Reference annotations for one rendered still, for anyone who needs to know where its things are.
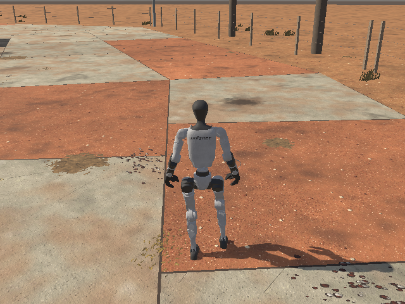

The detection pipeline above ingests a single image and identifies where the right robot upper arm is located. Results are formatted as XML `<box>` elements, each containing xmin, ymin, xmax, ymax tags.
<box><xmin>214</xmin><ymin>127</ymin><xmax>232</xmax><ymax>162</ymax></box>

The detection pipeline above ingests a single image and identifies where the right robot forearm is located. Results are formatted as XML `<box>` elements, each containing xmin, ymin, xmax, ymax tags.
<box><xmin>226</xmin><ymin>152</ymin><xmax>239</xmax><ymax>175</ymax></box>

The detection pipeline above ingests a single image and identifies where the left robot forearm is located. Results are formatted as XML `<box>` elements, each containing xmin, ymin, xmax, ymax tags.
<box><xmin>166</xmin><ymin>153</ymin><xmax>177</xmax><ymax>177</ymax></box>

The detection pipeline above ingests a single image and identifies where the robot left hand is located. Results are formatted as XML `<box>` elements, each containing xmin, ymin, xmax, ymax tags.
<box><xmin>164</xmin><ymin>175</ymin><xmax>179</xmax><ymax>188</ymax></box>

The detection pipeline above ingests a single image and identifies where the right robot thigh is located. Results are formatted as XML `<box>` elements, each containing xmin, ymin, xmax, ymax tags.
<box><xmin>211</xmin><ymin>175</ymin><xmax>224</xmax><ymax>211</ymax></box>

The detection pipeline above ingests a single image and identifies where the left robot upper arm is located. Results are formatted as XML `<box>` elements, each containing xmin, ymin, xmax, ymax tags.
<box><xmin>171</xmin><ymin>128</ymin><xmax>188</xmax><ymax>163</ymax></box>

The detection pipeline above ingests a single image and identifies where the robot right hand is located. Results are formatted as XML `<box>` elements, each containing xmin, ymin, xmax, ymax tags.
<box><xmin>225</xmin><ymin>173</ymin><xmax>240</xmax><ymax>186</ymax></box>

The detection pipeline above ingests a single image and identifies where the right robot foot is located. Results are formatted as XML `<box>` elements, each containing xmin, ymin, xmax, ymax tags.
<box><xmin>219</xmin><ymin>236</ymin><xmax>228</xmax><ymax>249</ymax></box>

